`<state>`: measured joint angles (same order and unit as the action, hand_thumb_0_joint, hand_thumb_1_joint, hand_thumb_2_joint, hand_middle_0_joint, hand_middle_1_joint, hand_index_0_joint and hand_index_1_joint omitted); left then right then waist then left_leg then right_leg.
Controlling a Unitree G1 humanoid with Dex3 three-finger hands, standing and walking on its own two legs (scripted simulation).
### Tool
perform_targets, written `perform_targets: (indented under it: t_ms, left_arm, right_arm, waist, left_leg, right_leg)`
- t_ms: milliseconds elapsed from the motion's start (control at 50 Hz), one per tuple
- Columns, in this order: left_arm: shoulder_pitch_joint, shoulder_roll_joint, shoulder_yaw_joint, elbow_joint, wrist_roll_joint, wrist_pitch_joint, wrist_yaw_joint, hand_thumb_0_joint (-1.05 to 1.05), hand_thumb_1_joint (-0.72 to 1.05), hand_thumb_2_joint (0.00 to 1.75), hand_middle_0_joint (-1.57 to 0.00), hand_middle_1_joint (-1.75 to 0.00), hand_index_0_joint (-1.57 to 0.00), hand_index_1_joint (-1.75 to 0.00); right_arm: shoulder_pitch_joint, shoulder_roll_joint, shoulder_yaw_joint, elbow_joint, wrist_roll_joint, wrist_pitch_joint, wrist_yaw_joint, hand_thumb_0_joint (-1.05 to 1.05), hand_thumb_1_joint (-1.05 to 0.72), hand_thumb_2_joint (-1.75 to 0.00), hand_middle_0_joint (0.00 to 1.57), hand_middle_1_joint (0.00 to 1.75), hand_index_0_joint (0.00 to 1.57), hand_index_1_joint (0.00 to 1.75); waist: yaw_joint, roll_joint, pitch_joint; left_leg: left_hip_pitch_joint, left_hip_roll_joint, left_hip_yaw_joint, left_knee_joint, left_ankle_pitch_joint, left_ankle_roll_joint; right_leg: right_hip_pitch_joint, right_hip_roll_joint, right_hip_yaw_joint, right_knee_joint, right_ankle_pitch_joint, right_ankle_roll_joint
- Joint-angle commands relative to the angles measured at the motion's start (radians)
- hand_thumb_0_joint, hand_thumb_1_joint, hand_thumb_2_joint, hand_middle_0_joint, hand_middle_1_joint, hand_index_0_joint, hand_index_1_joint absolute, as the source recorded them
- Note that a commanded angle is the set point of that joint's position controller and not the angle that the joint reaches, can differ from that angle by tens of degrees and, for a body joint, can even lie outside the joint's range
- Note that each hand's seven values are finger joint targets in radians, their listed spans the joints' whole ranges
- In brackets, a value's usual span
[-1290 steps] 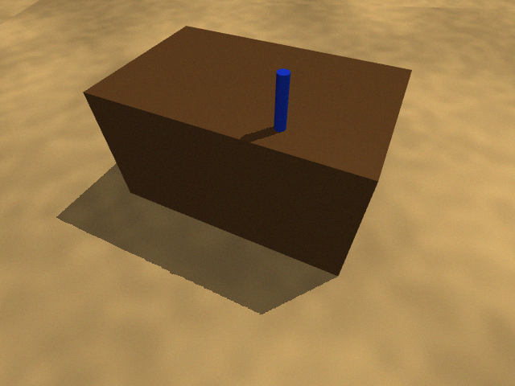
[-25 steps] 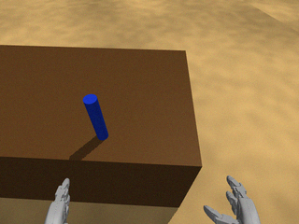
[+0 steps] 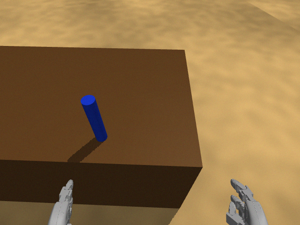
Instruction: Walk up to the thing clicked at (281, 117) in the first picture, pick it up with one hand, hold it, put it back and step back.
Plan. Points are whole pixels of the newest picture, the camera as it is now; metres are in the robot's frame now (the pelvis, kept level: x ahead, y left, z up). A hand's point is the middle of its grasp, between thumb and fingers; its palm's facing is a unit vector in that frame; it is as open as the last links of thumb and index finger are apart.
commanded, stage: home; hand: left
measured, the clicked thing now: (95, 120) +0.45 +0.20 -0.01
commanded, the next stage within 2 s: none
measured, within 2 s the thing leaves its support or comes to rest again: neither
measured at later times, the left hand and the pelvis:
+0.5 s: hand (87, 221) +0.16 +0.17 -0.05, palm faces +0.11 -0.97 -0.23, open 17.6 cm; pelvis -0.01 -0.01 +0.00, yaw +0 degrees
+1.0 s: hand (85, 218) +0.17 +0.18 -0.05, palm faces +0.11 -0.97 -0.23, open 17.6 cm; pelvis +0.00 +0.00 +0.00, yaw +0 degrees
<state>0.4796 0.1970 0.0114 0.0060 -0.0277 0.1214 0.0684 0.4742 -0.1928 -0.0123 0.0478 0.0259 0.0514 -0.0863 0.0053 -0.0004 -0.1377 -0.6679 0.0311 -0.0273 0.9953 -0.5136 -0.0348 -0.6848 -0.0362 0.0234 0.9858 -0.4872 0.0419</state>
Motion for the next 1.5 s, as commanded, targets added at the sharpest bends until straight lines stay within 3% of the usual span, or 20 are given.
perform_targets:
  t_ms: [0, 40, 60, 100, 180, 340, 500, 520, 580, 800, 840, 880, 940, 960, 1180, 1360, 1380, 1400, 1460, 1480]
  left_arm:
    - [-0.026, 0.092, 0.046, -0.192, 0.000, -0.055, 0.009, 0.00, -0.61, 0.02, -0.04, -0.04, -0.04, -0.04]
    - [-0.021, 0.100, 0.060, -0.204, 0.002, -0.053, 0.010, 0.00, -0.59, 0.03, -0.05, -0.05, -0.04, -0.05]
    - [-0.009, 0.107, 0.064, -0.202, 0.000, -0.053, 0.011, 0.00, -0.59, 0.03, -0.05, -0.05, -0.04, -0.05]
    - [0.002, 0.093, 0.055, -0.199, 0.001, -0.051, 0.010, 0.00, -0.60, 0.03, -0.04, -0.04, -0.04, -0.04]
    - [0.004, 0.099, 0.056, -0.192, 0.003, -0.048, 0.013, 0.00, -0.59, 0.03, -0.04, -0.05, -0.04, -0.05]
    - [-0.019, 0.095, 0.047, -0.197, 0.001, -0.052, 0.015, 0.00, -0.57, 0.04, -0.05, -0.05, -0.05, -0.05]
    - [-0.005, 0.100, 0.058, -0.199, 0.002, -0.052, 0.016, 0.00, -0.57, 0.04, -0.05, -0.05, -0.05, -0.05]
    - [-0.007, 0.102, 0.053, -0.195, 0.002, -0.050, 0.015, 0.00, -0.57, 0.04, -0.05, -0.05, -0.05, -0.05]
    - [-0.011, 0.096, 0.051, -0.199, 0.002, -0.053, 0.017, 0.00, -0.56, 0.05, -0.05, -0.05, -0.05, -0.05]
    - [0.003, 0.098, 0.054, -0.205, 0.003, -0.045, 0.018, 0.00, -0.59, 0.03, -0.04, -0.05, -0.04, -0.05]
    - [-0.016, 0.101, 0.056, -0.210, 0.001, -0.048, 0.017, 0.00, -0.58, 0.04, -0.05, -0.05, -0.04, -0.05]
    - [-0.003, 0.092, 0.049, -0.203, 0.003, -0.045, 0.015, 0.00, -0.59, 0.03, -0.04, -0.05, -0.04, -0.05]
    - [-0.010, 0.101, 0.053, -0.207, 0.003, -0.044, 0.016, 0.00, -0.59, 0.03, -0.04, -0.05, -0.04, -0.05]
    - [-0.007, 0.092, 0.045, -0.196, 0.001, -0.041, 0.016, 0.00, -0.59, 0.03, -0.04, -0.05, -0.04, -0.05]
    - [-0.014, 0.098, 0.048, -0.212, 0.003, -0.042, 0.017, 0.00, -0.61, 0.02, -0.04, -0.04, -0.04, -0.04]
    - [0.005, 0.100, 0.058, -0.209, 0.004, -0.033, 0.013, 0.00, -0.61, 0.02, -0.04, -0.04, -0.04, -0.04]
    - [-0.009, 0.091, 0.046, -0.208, 0.005, -0.034, 0.013, 0.00, -0.61, 0.02, -0.04, -0.04, -0.04, -0.04]
    - [0.007, 0.101, 0.062, -0.205, 0.004, -0.034, 0.014, 0.00, -0.59, 0.03, -0.04, -0.05, -0.04, -0.05]
    - [-0.002, 0.097, 0.054, -0.202, 0.004, -0.034, 0.014, 0.00, -0.61, 0.02, -0.04, -0.04, -0.04, -0.04]
    - [0.048, 0.125, 0.093, -0.210, 0.009, -0.019, 0.035, 0.00, -0.58, 0.04, -0.05, -0.05, -0.05, -0.05]
  right_arm:
    - [-0.009, -0.091, -0.045, -0.196, 0.001, -0.059, -0.007, 0.00, -0.90, -0.90, 0.20, 0.30, 0.20, 0.30]
    - [0.009, -0.104, -0.059, -0.196, -0.001, -0.060, -0.010, 0.00, -0.90, -0.90, 0.20, 0.30, 0.20, 0.30]
    - [-0.008, -0.088, -0.042, -0.194, 0.000, -0.058, -0.009, 0.00, -0.90, -0.90, 0.20, 0.30, 0.20, 0.30]
    - [-0.010, -0.104, -0.059, -0.203, -0.002, -0.064, -0.010, 0.00, -0.90, -0.90, 0.20, 0.30, 0.20, 0.30]
    - [-0.005, -0.098, -0.051, -0.203, -0.002, -0.061, -0.010, 0.00, -0.90, -0.90, 0.20, 0.30, 0.20, 0.30]
    - [-0.027, -0.102, -0.052, -0.209, -0.001, -0.063, -0.015, 0.00, -0.90, -0.90, 0.20, 0.30, 0.20, 0.30]
    - [-0.003, -0.100, -0.049, -0.205, -0.003, -0.066, -0.021, 0.00, -0.90, -0.90, 0.20, 0.30, 0.20, 0.30]
    - [-0.008, -0.090, -0.038, -0.192, -0.002, -0.067, -0.019, 0.00, -0.90, -0.90, 0.20, 0.30, 0.20, 0.30]
    - [-0.008, -0.096, -0.048, -0.200, -0.003, -0.068, -0.021, 0.00, -0.90, -0.90, 0.20, 0.30, 0.20, 0.30]
    - [-0.006, -0.100, -0.053, -0.194, -0.004, -0.067, -0.018, 0.00, -0.90, -0.90, 0.20, 0.30, 0.20, 0.30]
    - [-0.018, -0.091, -0.042, -0.188, -0.002, -0.067, -0.018, 0.00, -0.90, -0.90, 0.20, 0.30, 0.20, 0.30]
    - [-0.012, -0.099, -0.052, -0.208, -0.002, -0.068, -0.019, 0.00, -0.90, -0.90, 0.20, 0.30, 0.20, 0.30]
    - [-0.006, -0.105, -0.058, -0.198, -0.002, -0.068, -0.020, 0.00, -0.90, -0.90, 0.20, 0.30, 0.20, 0.30]
    - [-0.015, -0.095, -0.041, -0.188, -0.002, -0.069, -0.018, 0.00, -0.90, -0.90, 0.20, 0.30, 0.20, 0.30]
    - [-0.015, -0.099, -0.051, -0.203, -0.003, -0.069, -0.021, 0.00, -0.90, -0.90, 0.20, 0.30, 0.20, 0.30]
    - [-0.001, -0.092, -0.044, -0.200, -0.004, -0.068, -0.019, 0.00, -0.90, -0.90, 0.20, 0.30, 0.20, 0.30]
    - [0.000, -0.096, -0.051, -0.189, -0.005, -0.068, -0.018, 0.00, -0.90, -0.90, 0.20, 0.30, 0.20, 0.30]
    - [-0.008, -0.090, -0.043, -0.188, -0.004, -0.067, -0.018, 0.00, -0.90, -0.90, 0.20, 0.30, 0.20, 0.30]
    - [-0.017, -0.097, -0.049, -0.198, -0.004, -0.066, -0.019, 0.00, -0.90, -0.90, 0.20, 0.30, 0.20, 0.30]
    - [-0.093, -0.147, -0.051, 0.066, 0.004, -0.067, -0.027, 0.00, -0.90, -0.90, 0.20, 0.30, 0.20, 0.30]
  waist:
    - [-0.010, 0.008, -0.066]
    - [-0.009, 0.005, -0.098]
    - [0.004, 0.021, -0.075]
    - [-0.001, 0.015, -0.113]
    - [0.000, 0.007, -0.106]
    - [-0.007, -0.002, -0.054]
    - [-0.008, -0.014, -0.105]
    - [-0.002, 0.003, -0.074]
    - [-0.014, -0.008, -0.098]
    - [-0.003, 0.014, -0.104]
    - [0.002, 0.023, -0.075]
    - [-0.010, -0.007, -0.111]
    - [-0.011, 0.009, -0.091]
    - [-0.002, 0.006, -0.069]
    - [-0.009, 0.008, -0.088]
    - [-0.008, 0.005, -0.117]
    - [-0.014, 0.006, -0.110]
    - [0.005, 0.021, -0.112]
    - [-0.001, 0.000, -0.081]
    - [-0.012, 0.003, -0.079]
  left_leg:
    - [0.054, -0.030, 0.061, -0.164, 0.229, 0.030]
    - [0.060, -0.030, 0.058, -0.165, 0.235, 0.030]
    - [0.047, -0.035, 0.067, -0.162, 0.220, 0.031]
    - [0.066, -0.028, 0.055, -0.161, 0.269, 0.027]
    - [0.067, -0.028, 0.058, -0.153, 0.296, 0.026]
    - [0.031, -0.033, 0.064, -0.170, 0.159, 0.033]
    - [0.055, -0.035, 0.070, -0.146, 0.234, 0.035]
    - [0.048, -0.035, 0.069, -0.151, 0.227, 0.034]
    - [0.060, -0.034, 0.069, -0.145, 0.235, 0.035]
    - [0.064, -0.027, 0.054, -0.158, 0.282, 0.025]
    - [0.049, -0.029, 0.057, -0.164, 0.239, 0.027]
    - [0.065, -0.027, 0.057, -0.153, 0.267, 0.030]
    - [0.063, -0.030, 0.061, -0.156, 0.262, 0.029]
    - [0.047, -0.029, 0.058, -0.160, 0.242, 0.029]
    - [0.053, -0.032, 0.062, -0.159, 0.224, 0.030]
    - [0.070, -0.031, 0.061, -0.138, 0.317, 0.029]
    - [0.071, -0.028, 0.058, -0.143, 0.318, 0.027]
    - [0.065, -0.030, 0.060, -0.143, 0.317, 0.026]
    - [0.048, -0.028, 0.057, -0.158, 0.249, 0.028]
    - [0.062, -0.021, 0.024, -0.148, 0.230, 0.029]
  right_leg:
    - [0.084, 0.028, -0.066, -0.154, 0.216, -0.034]
    - [0.093, 0.029, -0.066, -0.145, 0.221, -0.036]
    - [0.093, 0.025, -0.062, -0.158, 0.212, -0.036]
    - [0.104, 0.031, -0.070, -0.134, 0.246, -0.040]
    - [0.101, 0.033, -0.070, -0.130, 0.271, -0.038]
    - [0.074, 0.027, -0.062, -0.166, 0.151, -0.035]
    - [0.092, 0.026, -0.058, -0.153, 0.231, -0.033]
    - [0.087, 0.027, -0.060, -0.155, 0.222, -0.033]
    - [0.095, 0.027, -0.058, -0.154, 0.234, -0.032]
    - [0.099, 0.035, -0.073, -0.130, 0.257, -0.040]
    - [0.088, 0.032, -0.069, -0.142, 0.220, -0.040]
    - [0.102, 0.032, -0.068, -0.140, 0.251, -0.037]
    - [0.091, 0.031, -0.066, -0.144, 0.250, -0.037]
    - [0.090, 0.031, -0.069, -0.146, 0.227, -0.037]
    - [0.088, 0.030, -0.065, -0.154, 0.216, -0.036]
    - [0.112, 0.028, -0.065, -0.133, 0.308, -0.035]
    - [0.107, 0.030, -0.068, -0.128, 0.305, -0.036]
    - [0.111, 0.028, -0.067, -0.129, 0.300, -0.038]
    - [0.089, 0.030, -0.069, -0.142, 0.232, -0.038]
    - [0.100, 0.049, -0.083, -0.148, 0.221, -0.038]
